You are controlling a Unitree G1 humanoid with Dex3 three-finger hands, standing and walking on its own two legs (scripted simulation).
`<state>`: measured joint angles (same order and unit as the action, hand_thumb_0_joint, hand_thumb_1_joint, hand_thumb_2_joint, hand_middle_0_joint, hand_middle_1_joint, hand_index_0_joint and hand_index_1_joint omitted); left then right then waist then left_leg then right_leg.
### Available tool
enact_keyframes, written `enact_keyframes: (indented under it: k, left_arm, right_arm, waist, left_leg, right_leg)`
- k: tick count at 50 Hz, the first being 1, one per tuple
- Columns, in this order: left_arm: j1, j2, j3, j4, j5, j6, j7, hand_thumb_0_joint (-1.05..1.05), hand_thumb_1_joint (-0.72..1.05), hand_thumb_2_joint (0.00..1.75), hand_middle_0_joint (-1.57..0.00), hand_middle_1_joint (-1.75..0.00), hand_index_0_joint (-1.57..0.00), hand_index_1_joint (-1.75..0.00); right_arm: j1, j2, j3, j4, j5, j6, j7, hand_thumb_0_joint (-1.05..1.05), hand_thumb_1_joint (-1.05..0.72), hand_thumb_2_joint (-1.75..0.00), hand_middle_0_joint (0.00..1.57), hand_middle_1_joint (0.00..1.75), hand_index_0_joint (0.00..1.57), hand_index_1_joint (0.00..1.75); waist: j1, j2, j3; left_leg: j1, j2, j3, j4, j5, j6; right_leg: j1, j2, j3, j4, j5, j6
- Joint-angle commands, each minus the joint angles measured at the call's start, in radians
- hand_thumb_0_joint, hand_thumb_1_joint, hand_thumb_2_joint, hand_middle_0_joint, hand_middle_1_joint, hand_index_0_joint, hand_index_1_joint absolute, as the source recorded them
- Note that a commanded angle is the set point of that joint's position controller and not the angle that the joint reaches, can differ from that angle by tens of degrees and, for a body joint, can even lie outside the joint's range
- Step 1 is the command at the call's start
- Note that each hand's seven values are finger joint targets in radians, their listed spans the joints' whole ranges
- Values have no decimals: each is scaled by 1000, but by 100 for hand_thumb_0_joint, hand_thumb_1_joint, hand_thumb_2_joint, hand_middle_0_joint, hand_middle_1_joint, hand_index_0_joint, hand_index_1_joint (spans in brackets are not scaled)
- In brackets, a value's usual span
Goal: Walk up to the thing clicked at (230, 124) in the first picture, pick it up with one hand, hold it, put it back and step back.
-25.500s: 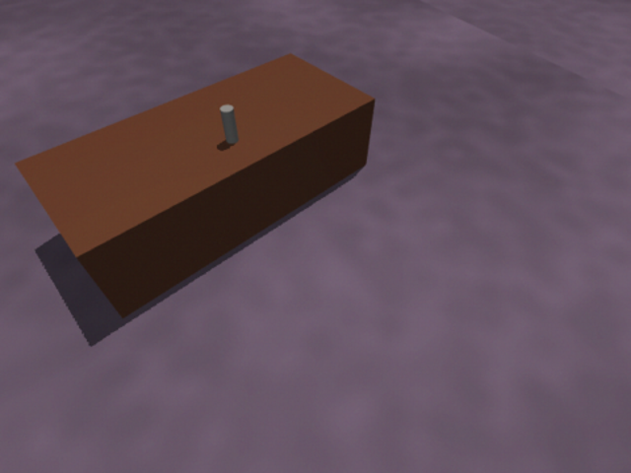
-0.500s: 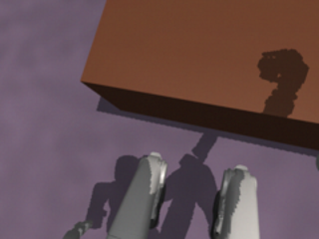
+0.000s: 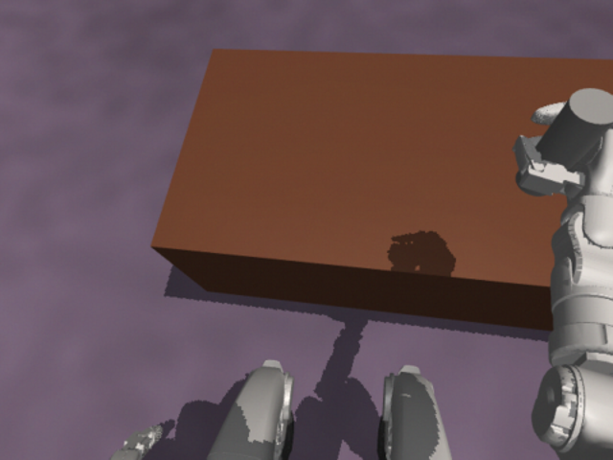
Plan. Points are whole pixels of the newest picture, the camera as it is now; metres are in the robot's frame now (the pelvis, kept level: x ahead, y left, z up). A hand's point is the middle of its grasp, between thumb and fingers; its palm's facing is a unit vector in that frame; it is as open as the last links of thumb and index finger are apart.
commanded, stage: lift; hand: right
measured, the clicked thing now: (560, 148) +0.48 -0.25 +0.05
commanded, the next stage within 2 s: hold in 0.94 s
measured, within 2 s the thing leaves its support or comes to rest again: neither
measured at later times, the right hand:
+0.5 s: hand (571, 164) +0.41 -0.21 +0.13, palm faces +0.27 +0.96 -0.02, open 6.0 cm
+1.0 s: hand (581, 156) +0.40 -0.20 +0.16, palm faces +0.26 +0.97 +0.00, open 6.0 cm
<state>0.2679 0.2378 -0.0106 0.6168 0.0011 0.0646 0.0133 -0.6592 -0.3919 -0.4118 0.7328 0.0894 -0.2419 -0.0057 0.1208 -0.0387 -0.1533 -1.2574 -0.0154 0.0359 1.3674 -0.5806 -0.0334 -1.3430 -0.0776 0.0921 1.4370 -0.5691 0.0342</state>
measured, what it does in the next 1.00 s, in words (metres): rises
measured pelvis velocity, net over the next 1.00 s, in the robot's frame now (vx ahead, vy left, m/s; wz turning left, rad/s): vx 0.04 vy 0.00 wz -0.04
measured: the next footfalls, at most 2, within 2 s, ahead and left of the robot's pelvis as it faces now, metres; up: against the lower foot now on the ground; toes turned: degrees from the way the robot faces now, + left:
none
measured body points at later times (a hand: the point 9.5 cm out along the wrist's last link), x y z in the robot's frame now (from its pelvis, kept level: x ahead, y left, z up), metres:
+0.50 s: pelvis +0.02 +0.00 +0.08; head +0.10 -0.01 +0.52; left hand +0.13 +0.25 -0.04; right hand +0.39 -0.26 +0.13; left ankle +0.03 +0.15 -0.59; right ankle +0.04 -0.13 -0.59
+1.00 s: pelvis +0.04 +0.00 +0.11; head +0.10 +0.00 +0.55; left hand +0.15 +0.25 -0.01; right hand +0.38 -0.25 +0.16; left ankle +0.03 +0.15 -0.59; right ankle +0.04 -0.13 -0.59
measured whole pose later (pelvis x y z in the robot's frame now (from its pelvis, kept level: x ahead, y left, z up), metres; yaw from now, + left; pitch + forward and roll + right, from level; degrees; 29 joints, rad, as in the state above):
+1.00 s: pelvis +0.04 +0.00 +0.11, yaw -2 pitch +11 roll +1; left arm 0.25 0.22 0.02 0.67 0.00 -0.01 0.05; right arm -0.26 -0.18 -0.22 0.51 0.14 -0.35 -0.03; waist 0.03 -0.01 -0.06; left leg -0.61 0.02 0.00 0.87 -0.44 -0.03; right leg -0.66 -0.06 0.02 0.90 -0.42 0.03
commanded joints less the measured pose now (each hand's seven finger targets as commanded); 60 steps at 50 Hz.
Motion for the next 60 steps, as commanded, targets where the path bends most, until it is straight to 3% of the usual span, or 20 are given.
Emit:
enact_keyframes:
  k: [1, 5, 6, 8, 10, 12, 14, 20, 22, 23, 25, 29, 30, 32, 33, 35, 40, 46, 52, 60]
  left_arm:
    - [124, 170, 73, -55, -1, -35, 22, 0, 86, 91, -20, -29, -19, -30]
    - [101, 163, 80, -53, 0, -59, 27, 0, 86, 91, -20, -29, -19, -30]
    - [92, 158, 77, -50, 0, -63, 27, 0, 86, 91, -21, -29, -19, -31]
    - [91, 156, 82, -48, 0, -71, 25, 0, 86, 91, -20, -29, -20, -30]
    - [85, 153, 80, -41, 5, -78, 25, 0, 87, 90, -20, -29, -19, -30]
    - [74, 144, 77, -42, 6, -84, 23, 0, 87, 90, -20, -29, -20, -30]
    - [64, 145, 78, -45, 5, -91, 25, 0, 88, 89, -20, -29, -20, -29]
    - [46, 136, 76, -50, 2, -104, 30, 0, 89, 89, -20, -29, -20, -29]
    - [38, 141, 79, -45, 1, -107, 33, 0, 89, 88, -19, -29, -20, -29]
    - [30, 138, 78, -48, 1, -109, 34, 0, 89, 88, -20, -29, -20, -29]
    - [31, 134, 78, -46, 0, -112, 36, 0, 90, 88, -19, -29, -20, -28]
    - [24, 129, 76, -47, 0, -111, 35, 0, 90, 87, -19, -29, -20, -28]
    - [22, 125, 75, -52, -1, -113, 36, 0, 90, 87, -19, -29, -20, -28]
    - [28, 123, 74, -46, 2, -112, 36, 0, 90, 87, -19, -29, -20, -28]
    - [31, 125, 77, -39, 2, -112, 39, 0, 91, 87, -19, -29, -20, -28]
    - [27, 119, 75, -42, 0, -112, 41, 0, 90, 87, -19, -29, -20, -28]
    - [31, 117, 80, -37, 2, -108, 43, 0, 90, 86, -19, -29, -20, -28]
    - [0, 124, 83, -58, 0, -105, 43, 0, 90, 86, -19, -28, -20, -28]
    - [16, 111, 80, -40, 2, -98, 44, 0, 91, 86, -19, -29, -20, -28]
    - [-17, 121, 85, -51, 4, -97, 46, 0, 91, 86, -19, -29, -20, -28]
  right_arm:
    - [-281, -152, 45, -292, 21, -88, -13, 0, -48, -127, 132, 136, 133, 136]
    - [-225, -109, 54, -299, 33, -105, -23, 0, -48, -129, 132, 138, 134, 138]
    - [-207, -121, 44, -304, 37, -112, -23, 0, -48, -128, 132, 138, 133, 138]
    - [-175, -80, 74, -310, 39, -120, -18, 0, -46, -128, 131, 138, 133, 138]
    - [-164, -105, 52, -326, 37, -135, -20, 0, -47, -126, 131, 136, 132, 136]
    - [-155, -75, 77, -347, 35, -146, -21, 0, -47, -128, 132, 138, 133, 138]
    - [-113, -70, 68, -354, 41, -151, -23, 0, -47, -128, 132, 138, 133, 138]
    - [-54, -10, 120, -388, 48, -165, -26, 0, -50, -129, 132, 139, 134, 139]
    - [-50, -10, 115, -382, 51, -167, -25, 0, -52, -129, 134, 139, 135, 139]
    - [-34, -21, 107, -390, 51, -169, -26, 0, -50, -131, 134, 141, 136, 141]
    - [3, 6, 115, -367, 56, -170, -22, 0, -50, -130, 135, 141, 136, 141]
    - [24, -10, 108, -413, 55, -183, -25, 0, -51, -128, 134, 139, 136, 139]
    - [30, 15, 125, -419, 59, -184, -22, 0, -50, -128, 133, 139, 135, 139]
    - [19, 14, 131, -460, 59, -192, -24, 0, -51, -128, 135, 140, 136, 140]
    - [21, 17, 122, -421, 58, -189, -25, 0, -52, -128, 134, 139, 136, 139]
    - [44, 31, 142, -428, 57, -187, -25, 0, -53, -127, 134, 139, 135, 139]
    - [80, 30, 132, -422, 54, -184, -23, 0, -54, -127, 134, 138, 135, 138]
    - [83, 49, 155, -465, 56, -189, -25, 0, -58, -126, 135, 138, 136, 138]
    - [126, 65, 167, -467, 54, -182, -28, 0, -57, -127, 135, 139, 136, 139]
    - [125, 71, 169, -474, 55, -186, -33, 0, -55, -132, 139, 144, 140, 144]
  waist:
    - [10, -136, -488]
    - [11, -83, -385]
    - [-6, -90, -371]
    - [0, -58, -371]
    - [-16, -75, -370]
    - [-24, -84, -362]
    - [-28, -60, -354]
    - [-33, -27, -323]
    - [-33, -20, -293]
    - [-48, -21, -283]
    - [-41, 18, -266]
    - [-68, -10, -273]
    - [-62, 3, -275]
    - [-69, -23, -295]
    - [-56, -3, -279]
    - [-58, 13, -261]
    - [-72, 28, -258]
    - [-78, -3, -224]
    - [-82, 10, -250]
    - [-88, 14, -199]
  left_leg:
    - [310, -28, 31, -247, 326, 63]
    - [380, -26, 24, -319, 331, 57]
    - [399, -23, 20, -328, 331, 57]
    - [439, -21, 18, -355, 350, 54]
    - [477, -17, 12, -376, 362, 53]
    - [495, -16, 11, -398, 342, 55]
    - [525, -16, 10, -428, 327, 52]
    - [606, -10, 2, -482, 368, 45]
    - [596, -12, 5, -502, 349, 45]
    - [614, -8, 2, -511, 344, 44]
    - [636, -8, 1, -526, 363, 39]
    - [684, -6, 1, -543, 390, 39]
    - [692, -5, 2, -545, 407, 38]
    - [715, -3, -4, -551, 442, 38]
    - [709, -3, -3, -558, 446, 36]
    - [732, 0, -5, -568, 470, 33]
    - [777, 7, -11, -586, 536, 26]
    - [767, 3, -2, -608, 472, 34]
    - [806, 7, -1, -609, 551, 31]
    - [790, 5, 2, -631, 483, 32]
  right_leg:
    - [550, 19, -32, -278, 322, -40]
    - [551, 22, -41, -343, 304, -45]
    - [558, 22, -46, -356, 304, -45]
    - [589, 25, -49, -375, 317, -48]
    - [616, 30, -56, -399, 329, -46]
    - [649, 33, -59, -433, 311, -42]
    - [668, 34, -61, -459, 290, -43]
    - [722, 42, -72, -509, 317, -43]
    - [742, 37, -71, -533, 304, -42]
    - [738, 40, -75, -538, 297, -42]
    - [734, 40, -77, -546, 310, -47]
    - [780, 44, -83, -576, 346, -41]
    - [799, 43, -83, -578, 361, -42]
    - [827, 44, -88, -584, 396, -39]
    - [828, 44, -88, -585, 397, -42]
    - [824, 46, -91, -592, 411, -44]
    - [839, 50, -99, -599, 463, -47]
    - [881, 47, -95, -646, 432, -34]
    - [921, 46, -96, -646, 521, -34]
    - [918, 44, -94, -675, 458, -33]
